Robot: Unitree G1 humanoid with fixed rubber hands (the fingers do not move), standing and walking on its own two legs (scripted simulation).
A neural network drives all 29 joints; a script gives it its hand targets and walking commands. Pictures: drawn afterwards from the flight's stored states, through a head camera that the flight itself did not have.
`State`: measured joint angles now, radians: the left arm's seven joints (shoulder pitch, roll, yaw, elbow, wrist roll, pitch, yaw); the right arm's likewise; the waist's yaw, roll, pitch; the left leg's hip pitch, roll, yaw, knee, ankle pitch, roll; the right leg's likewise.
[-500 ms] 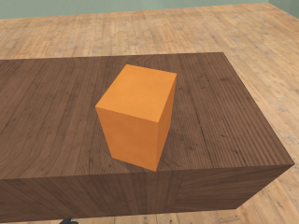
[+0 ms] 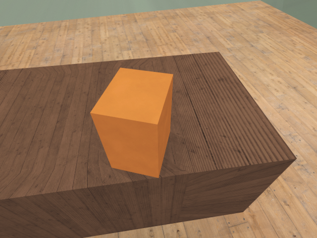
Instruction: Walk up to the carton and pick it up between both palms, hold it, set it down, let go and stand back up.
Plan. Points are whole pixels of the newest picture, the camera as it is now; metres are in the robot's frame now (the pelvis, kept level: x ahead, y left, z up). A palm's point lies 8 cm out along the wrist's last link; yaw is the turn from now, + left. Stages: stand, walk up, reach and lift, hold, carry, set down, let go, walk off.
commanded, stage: walk up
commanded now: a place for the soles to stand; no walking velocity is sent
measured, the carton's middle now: (140, 124) +0.47 +0.07 +0.00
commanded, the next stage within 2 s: reach and lift in 0.52 s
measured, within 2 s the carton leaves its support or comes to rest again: neither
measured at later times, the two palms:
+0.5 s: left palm out of the picture +0.08 +0.27 -0.10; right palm out of the picture +0.05 -0.26 -0.12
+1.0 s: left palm (64, 237) +0.16 +0.25 -0.08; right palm out of the picture +0.14 -0.21 -0.10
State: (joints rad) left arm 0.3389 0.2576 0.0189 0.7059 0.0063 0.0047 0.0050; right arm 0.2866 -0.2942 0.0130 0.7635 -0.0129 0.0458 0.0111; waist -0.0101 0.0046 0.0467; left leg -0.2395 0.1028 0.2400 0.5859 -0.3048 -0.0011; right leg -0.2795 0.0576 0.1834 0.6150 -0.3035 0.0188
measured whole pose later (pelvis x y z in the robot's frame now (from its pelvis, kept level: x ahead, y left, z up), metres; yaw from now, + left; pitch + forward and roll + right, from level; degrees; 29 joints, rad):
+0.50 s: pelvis +0.00 +0.01 +0.00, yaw -2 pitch -2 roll +1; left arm 0.34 0.27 0.02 0.70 0.01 0.01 0.01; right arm 0.30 -0.31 0.01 0.77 -0.01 0.05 0.01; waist -0.02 0.00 0.05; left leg -0.25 0.10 0.26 0.61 -0.32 0.01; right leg -0.30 0.06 0.21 0.64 -0.31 0.03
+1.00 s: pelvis -0.01 +0.00 +0.00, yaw +4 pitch -5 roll +0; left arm 0.06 0.27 0.04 0.51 0.05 0.33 -0.07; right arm 0.17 -0.09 -0.08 0.67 -0.03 -0.09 -0.07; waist -0.05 -0.03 0.16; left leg -0.23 0.07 0.13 0.64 -0.31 0.00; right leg -0.23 -0.01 0.02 0.64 -0.32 0.02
